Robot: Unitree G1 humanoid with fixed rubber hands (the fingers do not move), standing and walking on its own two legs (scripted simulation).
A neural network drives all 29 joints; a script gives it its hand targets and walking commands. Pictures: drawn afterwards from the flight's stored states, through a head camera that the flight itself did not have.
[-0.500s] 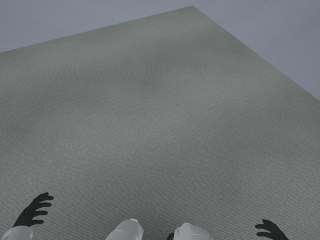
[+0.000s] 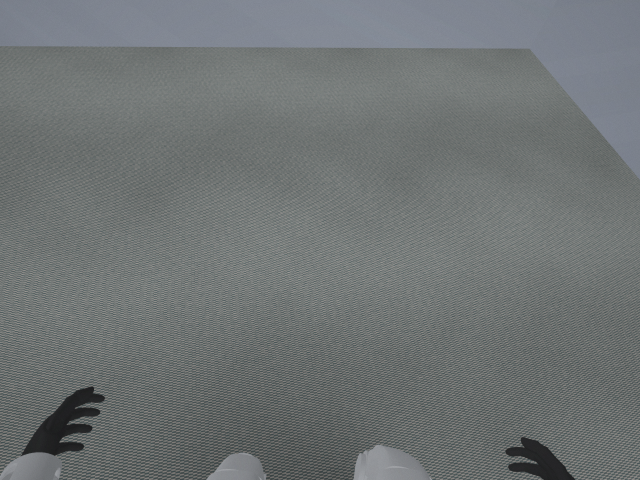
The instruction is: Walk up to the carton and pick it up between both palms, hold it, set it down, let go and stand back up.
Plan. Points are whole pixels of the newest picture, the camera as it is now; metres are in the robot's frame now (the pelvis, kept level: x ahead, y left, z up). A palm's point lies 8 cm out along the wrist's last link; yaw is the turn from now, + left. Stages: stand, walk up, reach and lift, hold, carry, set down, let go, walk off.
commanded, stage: walk up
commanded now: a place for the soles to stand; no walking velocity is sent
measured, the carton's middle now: out of the picture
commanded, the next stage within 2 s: none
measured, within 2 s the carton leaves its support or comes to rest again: neither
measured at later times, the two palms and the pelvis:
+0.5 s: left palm out of the picture +0.06 +0.41 -0.06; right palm (448, 414) +0.21 -0.18 -0.09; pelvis +0.02 +0.06 +0.00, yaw +15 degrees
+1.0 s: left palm out of the picture -0.01 +0.49 -0.04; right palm (347, 346) +0.30 -0.05 -0.10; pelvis +0.05 +0.14 +0.00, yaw +29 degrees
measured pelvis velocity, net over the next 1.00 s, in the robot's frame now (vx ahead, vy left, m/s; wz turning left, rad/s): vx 0.05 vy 0.14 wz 0.50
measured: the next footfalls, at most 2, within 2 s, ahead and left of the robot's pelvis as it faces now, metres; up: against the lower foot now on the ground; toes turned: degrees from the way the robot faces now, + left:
right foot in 0.14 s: +0.10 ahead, -0.08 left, +0.00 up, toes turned -6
left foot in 0.52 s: +0.02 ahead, +0.24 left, +0.00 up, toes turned +13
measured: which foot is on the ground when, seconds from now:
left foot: down 0.00-0.16, up 0.18-0.50, down 0.52-0.80, up 0.82-1.00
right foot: up 0.00-0.12, down 0.14-0.54, up 0.56-0.76, down 0.78-1.00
